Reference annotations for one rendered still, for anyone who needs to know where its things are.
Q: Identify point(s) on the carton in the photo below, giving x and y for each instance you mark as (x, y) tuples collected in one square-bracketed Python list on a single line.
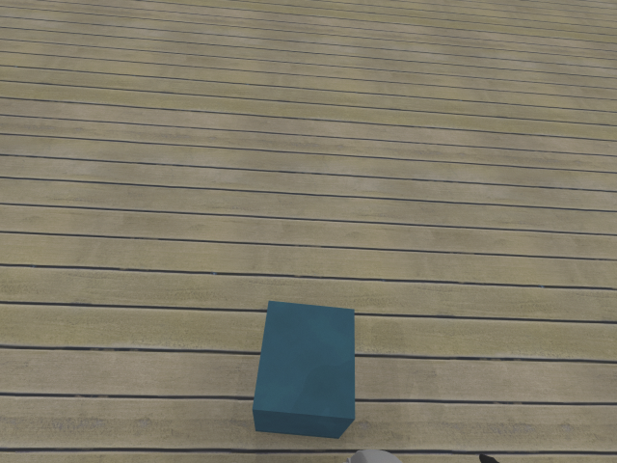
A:
[(306, 375)]

